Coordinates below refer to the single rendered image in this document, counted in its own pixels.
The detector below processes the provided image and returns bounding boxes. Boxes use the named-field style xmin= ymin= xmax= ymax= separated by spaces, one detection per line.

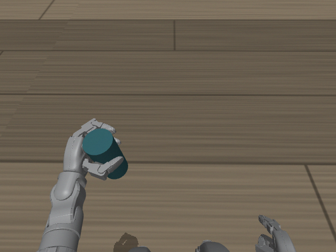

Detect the right robot hand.
xmin=255 ymin=215 xmax=296 ymax=252

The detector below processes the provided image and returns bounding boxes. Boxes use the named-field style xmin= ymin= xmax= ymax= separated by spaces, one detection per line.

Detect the can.
xmin=82 ymin=129 xmax=128 ymax=179

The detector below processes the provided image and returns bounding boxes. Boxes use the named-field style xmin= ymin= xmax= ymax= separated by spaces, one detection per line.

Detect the left robot hand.
xmin=63 ymin=118 xmax=124 ymax=181

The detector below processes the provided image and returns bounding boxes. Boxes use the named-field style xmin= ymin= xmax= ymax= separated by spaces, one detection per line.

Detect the left robot arm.
xmin=36 ymin=171 xmax=87 ymax=252

